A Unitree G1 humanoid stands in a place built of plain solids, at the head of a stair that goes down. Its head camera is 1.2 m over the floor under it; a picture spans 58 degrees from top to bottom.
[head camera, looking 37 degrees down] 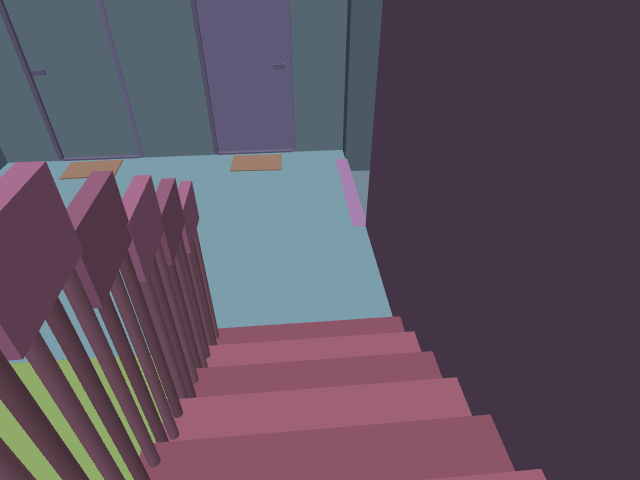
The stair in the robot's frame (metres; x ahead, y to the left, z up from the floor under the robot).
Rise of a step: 0.17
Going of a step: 0.29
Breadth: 1.31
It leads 5 degrees to the left of straight ahead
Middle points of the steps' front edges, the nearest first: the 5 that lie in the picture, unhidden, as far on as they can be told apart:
0.87 -0.01 -0.34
1.16 0.02 -0.51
1.45 0.05 -0.68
1.73 0.07 -0.85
2.02 0.10 -1.02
